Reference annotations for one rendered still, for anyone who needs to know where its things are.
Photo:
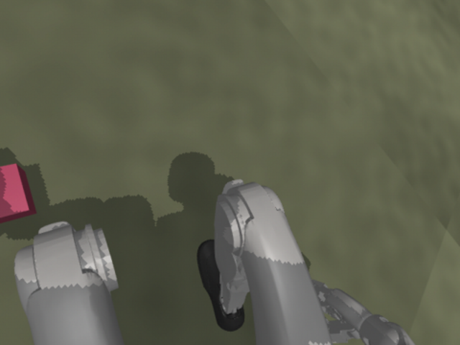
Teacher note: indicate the carton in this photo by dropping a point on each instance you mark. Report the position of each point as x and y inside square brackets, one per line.
[15, 195]

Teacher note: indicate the right robot foot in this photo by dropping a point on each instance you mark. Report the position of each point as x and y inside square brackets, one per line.
[210, 276]

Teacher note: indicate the right robot arm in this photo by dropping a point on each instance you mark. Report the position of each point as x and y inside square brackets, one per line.
[377, 330]

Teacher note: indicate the right robot hand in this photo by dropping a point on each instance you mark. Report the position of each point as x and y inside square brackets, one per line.
[348, 312]

